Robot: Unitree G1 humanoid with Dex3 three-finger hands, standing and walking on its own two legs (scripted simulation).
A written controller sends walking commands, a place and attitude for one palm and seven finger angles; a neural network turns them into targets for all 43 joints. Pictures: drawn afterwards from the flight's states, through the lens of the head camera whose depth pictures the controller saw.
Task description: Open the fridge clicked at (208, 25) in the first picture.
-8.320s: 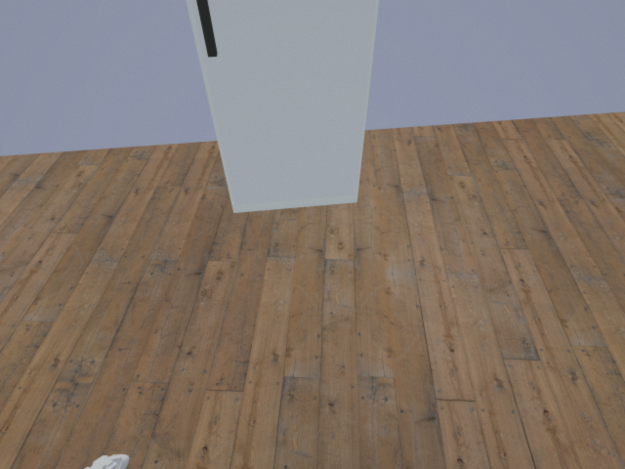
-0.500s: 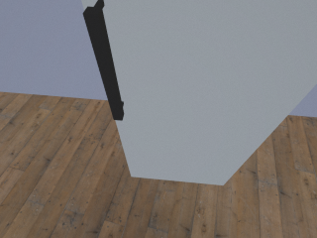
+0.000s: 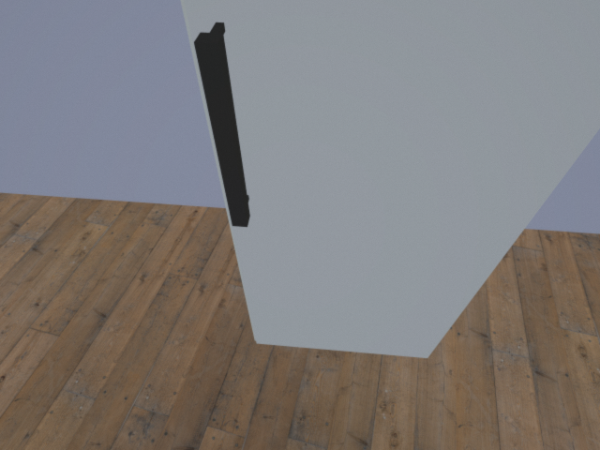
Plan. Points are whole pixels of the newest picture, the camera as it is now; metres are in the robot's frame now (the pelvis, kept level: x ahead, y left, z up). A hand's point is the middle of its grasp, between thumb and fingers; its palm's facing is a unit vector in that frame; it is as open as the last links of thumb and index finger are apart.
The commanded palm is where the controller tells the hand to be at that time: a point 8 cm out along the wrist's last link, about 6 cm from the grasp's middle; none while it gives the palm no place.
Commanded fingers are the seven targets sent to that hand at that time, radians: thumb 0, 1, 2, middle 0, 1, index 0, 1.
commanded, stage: come to a stop and stand still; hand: left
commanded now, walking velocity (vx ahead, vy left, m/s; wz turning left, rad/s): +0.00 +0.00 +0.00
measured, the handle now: (231, 140) +0.50 +0.14 +0.15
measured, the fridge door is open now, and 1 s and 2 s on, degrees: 0 0 0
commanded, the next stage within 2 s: look again from close up in 1.06 s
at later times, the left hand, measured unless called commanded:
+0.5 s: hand out of the picture -0.01 +0.17 -0.17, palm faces +0.00 -0.98 -0.22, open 7.4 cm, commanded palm none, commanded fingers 0.00 0.90 0.90 -0.20 -0.30 -0.20 -0.30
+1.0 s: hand out of the picture +0.01 +0.16 -0.17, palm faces +0.01 -0.98 -0.20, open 7.3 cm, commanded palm none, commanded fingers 0.00 0.90 0.90 -0.20 -0.30 -0.20 -0.30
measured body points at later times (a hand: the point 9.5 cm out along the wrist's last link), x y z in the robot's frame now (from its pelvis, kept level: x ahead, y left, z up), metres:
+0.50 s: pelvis -0.02 +0.00 +0.00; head -0.01 -0.02 +0.45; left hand -0.01 +0.22 -0.15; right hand -0.03 -0.21 -0.17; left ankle +0.01 +0.10 -0.74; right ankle -0.02 -0.12 -0.74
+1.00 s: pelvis +0.00 -0.01 +0.00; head +0.01 -0.02 +0.45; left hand +0.01 +0.21 -0.15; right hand +0.02 -0.24 -0.16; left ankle +0.01 +0.10 -0.74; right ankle -0.02 -0.12 -0.74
